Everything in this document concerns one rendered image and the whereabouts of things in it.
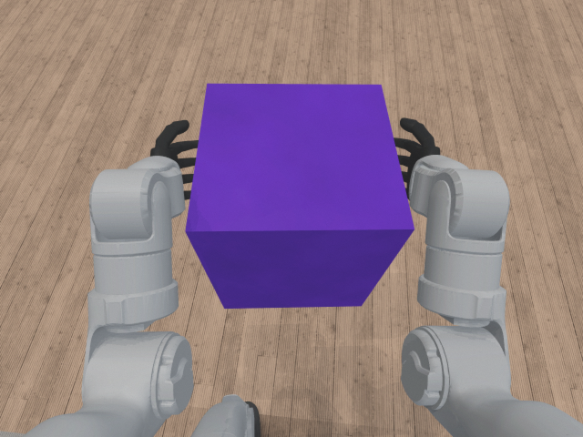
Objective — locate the left robot thigh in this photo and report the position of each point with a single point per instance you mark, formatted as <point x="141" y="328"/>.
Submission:
<point x="226" y="419"/>

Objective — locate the robot left forearm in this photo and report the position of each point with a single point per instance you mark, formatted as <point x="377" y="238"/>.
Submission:
<point x="131" y="237"/>

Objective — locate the robot right hand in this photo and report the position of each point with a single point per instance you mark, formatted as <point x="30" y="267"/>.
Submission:
<point x="417" y="151"/>

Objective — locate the robot left hand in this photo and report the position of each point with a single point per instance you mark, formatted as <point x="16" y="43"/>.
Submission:
<point x="164" y="148"/>

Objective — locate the robot right forearm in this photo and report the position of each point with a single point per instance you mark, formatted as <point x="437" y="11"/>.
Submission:
<point x="466" y="211"/>

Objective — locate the left robot upper arm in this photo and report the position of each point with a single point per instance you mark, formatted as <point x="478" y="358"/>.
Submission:
<point x="134" y="382"/>

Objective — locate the carton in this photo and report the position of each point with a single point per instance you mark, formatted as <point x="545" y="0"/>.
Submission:
<point x="298" y="198"/>

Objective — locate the right robot upper arm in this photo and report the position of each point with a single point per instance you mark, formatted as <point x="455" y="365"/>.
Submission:
<point x="460" y="374"/>

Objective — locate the robot left shin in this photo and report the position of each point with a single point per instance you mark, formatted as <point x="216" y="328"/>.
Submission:
<point x="232" y="397"/>

